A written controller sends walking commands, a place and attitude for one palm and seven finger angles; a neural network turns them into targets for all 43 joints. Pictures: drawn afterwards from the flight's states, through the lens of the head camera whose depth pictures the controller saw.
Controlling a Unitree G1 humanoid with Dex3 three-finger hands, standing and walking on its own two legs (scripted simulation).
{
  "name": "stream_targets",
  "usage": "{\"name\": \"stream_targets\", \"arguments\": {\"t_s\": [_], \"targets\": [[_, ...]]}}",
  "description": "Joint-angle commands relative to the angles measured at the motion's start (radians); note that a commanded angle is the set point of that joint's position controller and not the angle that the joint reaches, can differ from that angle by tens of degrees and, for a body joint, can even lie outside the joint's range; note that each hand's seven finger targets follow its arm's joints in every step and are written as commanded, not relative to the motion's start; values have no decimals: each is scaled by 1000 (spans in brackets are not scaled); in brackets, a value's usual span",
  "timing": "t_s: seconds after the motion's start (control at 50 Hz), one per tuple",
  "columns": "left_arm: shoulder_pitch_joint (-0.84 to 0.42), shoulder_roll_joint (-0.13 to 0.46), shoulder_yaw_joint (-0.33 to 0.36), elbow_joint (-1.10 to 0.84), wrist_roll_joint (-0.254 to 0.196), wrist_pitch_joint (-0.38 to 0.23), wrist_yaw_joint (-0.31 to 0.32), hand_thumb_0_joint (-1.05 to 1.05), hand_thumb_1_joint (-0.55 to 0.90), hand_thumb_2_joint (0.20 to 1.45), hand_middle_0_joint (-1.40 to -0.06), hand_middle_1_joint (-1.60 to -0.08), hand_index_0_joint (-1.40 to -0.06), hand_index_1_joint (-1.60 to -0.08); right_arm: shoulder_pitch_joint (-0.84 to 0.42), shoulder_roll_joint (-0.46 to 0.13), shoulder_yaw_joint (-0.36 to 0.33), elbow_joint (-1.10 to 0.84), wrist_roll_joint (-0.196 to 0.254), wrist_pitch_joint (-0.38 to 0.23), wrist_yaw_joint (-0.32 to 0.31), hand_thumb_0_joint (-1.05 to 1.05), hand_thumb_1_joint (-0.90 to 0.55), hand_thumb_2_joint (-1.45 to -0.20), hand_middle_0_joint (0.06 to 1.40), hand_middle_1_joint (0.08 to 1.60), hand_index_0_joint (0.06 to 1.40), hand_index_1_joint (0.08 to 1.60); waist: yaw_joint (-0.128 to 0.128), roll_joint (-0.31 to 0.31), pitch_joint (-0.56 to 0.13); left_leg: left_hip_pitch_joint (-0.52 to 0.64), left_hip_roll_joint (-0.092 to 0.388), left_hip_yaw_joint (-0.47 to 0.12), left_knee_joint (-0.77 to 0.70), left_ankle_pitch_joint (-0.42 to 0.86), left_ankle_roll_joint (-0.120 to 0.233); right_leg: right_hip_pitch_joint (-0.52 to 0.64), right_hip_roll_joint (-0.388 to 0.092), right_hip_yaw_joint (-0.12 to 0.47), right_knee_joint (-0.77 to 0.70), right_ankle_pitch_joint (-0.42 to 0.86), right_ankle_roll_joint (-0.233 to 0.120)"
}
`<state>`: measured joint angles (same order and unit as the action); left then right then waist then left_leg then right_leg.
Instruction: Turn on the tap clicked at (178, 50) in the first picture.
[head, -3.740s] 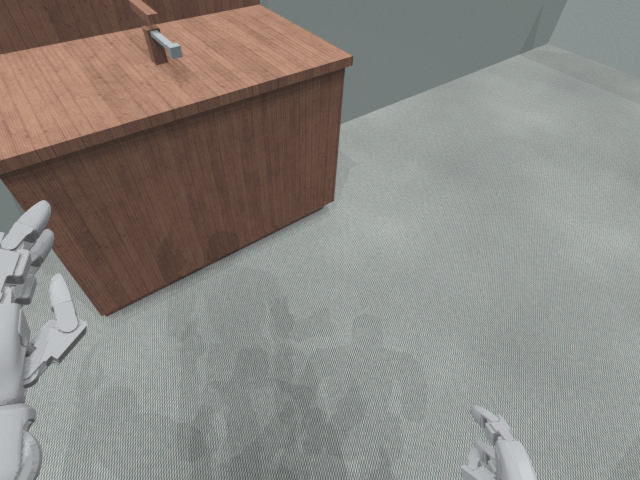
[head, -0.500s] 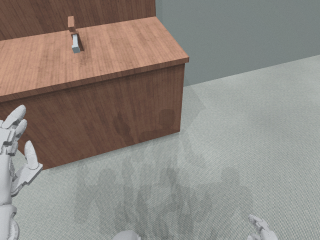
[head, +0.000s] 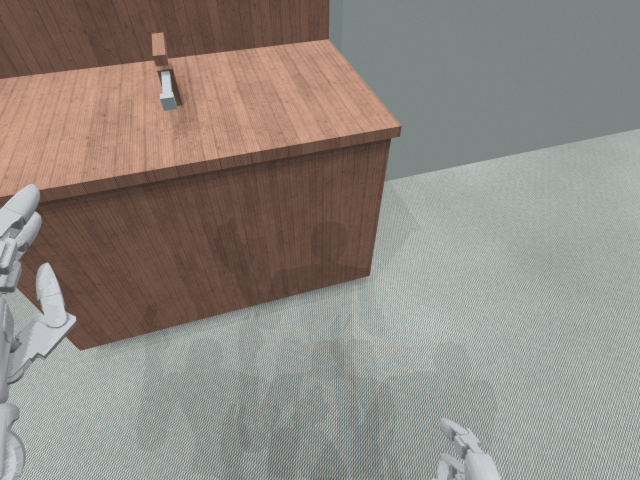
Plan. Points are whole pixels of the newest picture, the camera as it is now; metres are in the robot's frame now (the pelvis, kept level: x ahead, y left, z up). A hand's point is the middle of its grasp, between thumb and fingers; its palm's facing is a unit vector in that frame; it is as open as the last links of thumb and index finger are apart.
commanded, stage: take the last steps up to it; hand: left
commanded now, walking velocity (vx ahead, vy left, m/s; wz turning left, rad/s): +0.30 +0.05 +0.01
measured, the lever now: (168, 101) +0.83 +0.39 +0.05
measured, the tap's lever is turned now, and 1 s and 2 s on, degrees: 0 0 0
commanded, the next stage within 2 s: come to a stop and stand still in 1.90 s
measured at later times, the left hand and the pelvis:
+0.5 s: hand (85, 219) +0.33 +0.27 +0.19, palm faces +0.43 -0.81 -0.40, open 7.4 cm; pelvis +0.10 +0.03 +0.00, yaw -1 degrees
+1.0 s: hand (160, 175) +0.42 +0.23 +0.18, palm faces +0.38 -0.80 -0.47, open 7.4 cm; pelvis +0.20 -0.01 +0.01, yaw +0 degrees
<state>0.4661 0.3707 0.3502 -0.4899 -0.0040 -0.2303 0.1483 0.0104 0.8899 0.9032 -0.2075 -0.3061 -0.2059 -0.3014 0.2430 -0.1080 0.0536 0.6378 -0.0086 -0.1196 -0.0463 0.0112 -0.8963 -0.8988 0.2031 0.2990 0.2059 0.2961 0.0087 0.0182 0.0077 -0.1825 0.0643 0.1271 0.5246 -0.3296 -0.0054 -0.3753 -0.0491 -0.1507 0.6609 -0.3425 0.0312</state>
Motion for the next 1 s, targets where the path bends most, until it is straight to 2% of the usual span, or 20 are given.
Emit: {"name": "stream_targets", "arguments": {"t_s": [0.0, 0.02, 0.04, 0.1, 0.16, 0.26, 0.32, 0.34, 0.36, 0.38, 0.42, 0.54, 0.64, 0.66, 0.68, 0.7, 0.72, 0.76, 0.84, 0.98], "targets": [[-126, 183, 126, -132, 2, -33, 20, 0, 900, 900, -200, -300, -200, -300, -119, -178, -90, -129, 9, -21, -24, 0, -900, -900, 200, 300, 200, 300, 1, -95, -118, -237, 96, -33, 233, 3, 76, 350, -101, 196, -270, 6, -83], [-127, 207, 143, -118, 0, -29, 21, 0, 900, 900, -200, -300, -200, -300, -132, -162, -88, -144, 11, -17, -22, 0, -900, -900, 200, 300, 200, 300, 2, -325, -110, -445, -40, 9, 499, -189, 24, 420, -312, 599, -381, 36, -194], [-124, 189, 137, -100, -10, -28, 18, 0, 900, 900, -200, -300, -200, -300, -153, -180, -89, -149, 7, -13, -16, 0, -900, -900, 200, 300, 200, 300, 10, -288, -76, -520, -34, -96, 668, -221, 5, 395, -405, 698, -428, 58, -243], [-107, 188, 142, -159, -13, -59, 11, 0, 900, 900, -200, -300, -200, -300, -136, -185, -93, -122, 11, -4, -1, 0, -900, -900, 200, 300, 200, 300, -5, -115, -68, -490, 39, -154, 703, -83, -15, 297, -349, 504, -408, 26, -243], [-87, 180, 135, -227, -11, -74, 15, 0, 900, 900, -200, -300, -200, -300, -166, -173, -79, -138, 9, 14, -7, 0, -900, -900, 200, 300, 200, 300, -13, -108, -70, -342, 50, -97, 471, -43, -11, 174, -279, 261, -388, 162, -194], [-23, 179, 154, -303, -20, -66, 46, 0, 900, 900, -200, -300, -200, -300, -133, -172, -93, -171, 0, -8, -21, 0, -900, -900, 200, 300, 200, 300, 9, -126, -137, -161, -15, 28, 109, 27, 3, 238, -232, 203, -321, 157, -181], [-29, 173, 155, -309, -22, -65, 56, 0, 900, 900, -200, -300, -200, -300, -93, -194, -114, -177, 2, -9, -38, 0, -900, -900, 200, 300, 200, 300, -12, 5, -158, 29, -20, 37, -87, 135, 7, 208, -148, 145, -143, 138, -115], [-27, 157, 139, -312, -23, -68, 52, 0, 900, 900, -200, -300, -200, -300, -84, -216, -125, -185, 8, -10, -44, 0, -900, -900, 200, 300, 200, 300, -25, 156, -158, 128, 77, -111, -145, 130, 52, 95, -92, 100, 29, 102, -73], [-50, 150, 133, -343, -22, -80, 53, 0, 900, 900, -200, -300, -200, -300, -90, -232, -129, -192, 12, -8, -39, 0, -900, -900, 200, 300, 200, 300, -25, 341, -157, 252, 267, -378, -165, 301, 143, -125, 3, 28, 242, -142, -25], [-65, 177, 139, -305, -10, -87, 51, 0, 900, 900, -200, -300, -200, -300, -93, -221, -121, -198, 11, -12, -29, 0, -900, -900, 200, 300, 200, 300, -22, 297, -116, 224, 348, -511, -220, 402, 211, -219, 29, 68, 403, -294, -31], [-79, 177, 140, -213, -11, -71, 31, 0, 900, 900, -200, -300, -200, -300, -103, -210, -114, -166, 7, -15, -26, 0, -900, -900, 200, 300, 200, 300, -29, 243, -45, 112, 348, -458, -234, 276, 236, -281, -36, 117, 478, -225, -25], [-17, 127, 95, -261, -16, -53, 15, 0, 900, 900, -200, -300, -200, -300, -87, -209, -108, -163, 19, -31, -8, 0, -900, -900, 200, 300, 200, 300, -18, 221, -83, 74, 218, -145, -188, 381, 156, -112, -8, 11, 160, -17, -10], [-50, 168, 137, -218, -14, -35, 24, 0, 900, 900, -200, -300, -200, -300, -116, -198, -92, -165, 13, -22, -19, 0, -900, -900, 200, 300, 200, 300, -12, 155, -97, -43, 194, -81, -69, 260, 105, 164, 45, -63, -130, 81, -13], [-67, 174, 141, -204, -13, -33, 25, 0, 900, 900, -200, -300, -200, -300, -124, -190, -92, -163, 16, -16, -21, 0, -900, -900, 200, 300, 200, 300, -5, 95, -113, -99, 173, -57, 42, 219, 88, 262, 21, -26, -187, 99, -27], [-65, 200, 160, -185, -6, -32, 28, 0, 900, 900, -200, -300, -200, -300, -113, -170, -92, -158, 18, -7, -22, 0, -900, -900, 200, 300, 200, 300, -1, -81, -155, -205, 105, 4, 276, 124, 64, 366, -109, 164, -245, 110, -86], [-77, 217, 170, -182, -7, -28, 31, 0, 900, 900, -200, -300, -200, -300, -127, -150, -85, -173, 18, -4, -19, 0, -900, -900, 200, 300, 200, 300, 0, -309, -156, -431, -38, 33, 530, -171, 14, 464, -317, 544, -335, 218, -197], [-104, 238, 201, -192, -20, -31, 32, 0, 900, 900, -200, -300, -200, -300, -145, -168, -89, -167, 11, -8, -17, 0, -900, -900, 200, 300, 200, 300, 8, -299, -145, -483, -25, -91, 691, -221, 3, 429, -396, 624, -382, 205, -233], [-76, 222, 195, -168, -30, -41, 18, 0, 900, 900, -200, -300, -200, -300, -149, -176, -99, -144, 18, -6, -8, 0, -900, -900, 200, 300, 200, 300, 0, -190, -74, -507, 29, -157, 770, -134, -10, 337, -377, 571, -394, 116, -241], [-14, 160, 155, -176, -19, -66, 13, 0, 900, 900, -200, -300, -200, -300, -159, -163, -82, -129, 12, 34, -5, 0, -900, -900, 200, 300, 200, 300, -16, -94, -93, -455, 49, -107, 617, -16, -26, 293, -275, 231, -353, 363, -185], [-11, 174, 150, -284, -24, -61, 44, 0, 900, 900, -200, -300, -200, -300, -129, -176, -102, -190, 5, 6, -16, 0, -900, -900, 200, 300, 200, 300, 22, -141, -133, -268, -1, 30, 155, 33, 3, 340, -255, 190, -319, 394, -190]]}}
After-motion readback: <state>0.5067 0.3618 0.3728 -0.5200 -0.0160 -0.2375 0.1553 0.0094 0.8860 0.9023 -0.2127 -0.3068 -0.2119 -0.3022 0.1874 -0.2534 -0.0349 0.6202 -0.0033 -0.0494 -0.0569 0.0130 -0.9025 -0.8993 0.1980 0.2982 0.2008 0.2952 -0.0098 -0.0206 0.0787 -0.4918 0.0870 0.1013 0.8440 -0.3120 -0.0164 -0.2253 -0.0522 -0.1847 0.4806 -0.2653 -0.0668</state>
